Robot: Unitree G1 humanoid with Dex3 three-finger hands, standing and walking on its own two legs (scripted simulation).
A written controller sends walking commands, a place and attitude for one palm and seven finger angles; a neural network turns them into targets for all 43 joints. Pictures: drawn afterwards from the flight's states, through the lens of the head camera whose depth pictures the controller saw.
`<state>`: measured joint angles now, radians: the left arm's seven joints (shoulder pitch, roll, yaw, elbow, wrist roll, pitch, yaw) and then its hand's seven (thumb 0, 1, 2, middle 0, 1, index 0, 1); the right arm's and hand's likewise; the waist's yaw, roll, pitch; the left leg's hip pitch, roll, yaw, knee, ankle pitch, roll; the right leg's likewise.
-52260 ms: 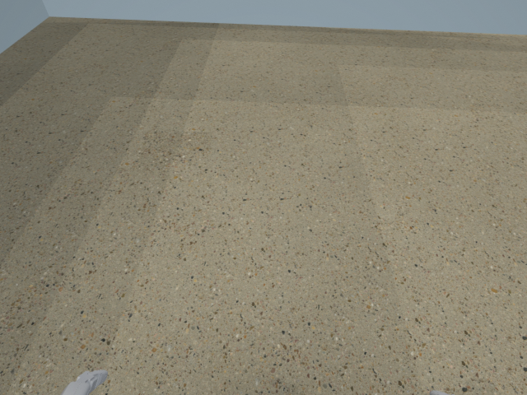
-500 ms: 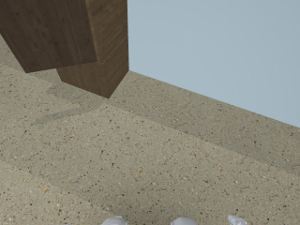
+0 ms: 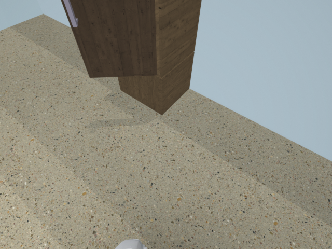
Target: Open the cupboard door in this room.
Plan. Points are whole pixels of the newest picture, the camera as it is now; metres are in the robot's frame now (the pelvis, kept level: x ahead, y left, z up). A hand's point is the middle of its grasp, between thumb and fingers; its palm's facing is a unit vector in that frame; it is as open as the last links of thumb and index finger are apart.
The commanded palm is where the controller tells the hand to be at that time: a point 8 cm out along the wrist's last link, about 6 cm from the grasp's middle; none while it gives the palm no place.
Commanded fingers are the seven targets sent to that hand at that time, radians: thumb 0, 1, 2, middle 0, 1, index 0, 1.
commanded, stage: turn to face it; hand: left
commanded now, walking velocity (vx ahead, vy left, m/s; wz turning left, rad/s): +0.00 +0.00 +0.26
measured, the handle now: (70, 7) +1.04 +0.49 +0.06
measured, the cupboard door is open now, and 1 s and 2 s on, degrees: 42 42 42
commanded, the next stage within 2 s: take the last steps up to it in 0.04 s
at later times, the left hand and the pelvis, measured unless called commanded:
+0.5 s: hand out of the picture +0.06 +0.23 -0.17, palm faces +0.20 -0.95 -0.24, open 7.4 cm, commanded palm none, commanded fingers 0.00 0.90 0.90 -0.20 -0.30 -0.20 -0.30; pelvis +0.02 +0.02 -0.01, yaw +9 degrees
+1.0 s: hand (45, 246) +0.14 +0.34 -0.18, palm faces +0.23 -0.95 -0.19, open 7.4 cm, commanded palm none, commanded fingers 0.00 0.90 0.90 -0.20 -0.30 -0.20 -0.30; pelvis +0.15 +0.15 +0.00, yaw +10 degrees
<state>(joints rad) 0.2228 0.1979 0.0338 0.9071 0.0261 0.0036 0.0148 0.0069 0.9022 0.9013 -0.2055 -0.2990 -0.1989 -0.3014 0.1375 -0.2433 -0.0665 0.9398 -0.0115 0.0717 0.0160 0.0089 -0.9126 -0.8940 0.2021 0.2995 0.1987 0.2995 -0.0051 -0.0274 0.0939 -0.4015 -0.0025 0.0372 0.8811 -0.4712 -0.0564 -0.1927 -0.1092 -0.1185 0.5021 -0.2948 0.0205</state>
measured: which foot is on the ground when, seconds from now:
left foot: up 0.00-0.08, down 0.10-0.44, up 0.46-0.78, down 0.80-1.00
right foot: down 0.00-0.10, up 0.12-0.42, down 0.44-0.80, up 0.82-1.00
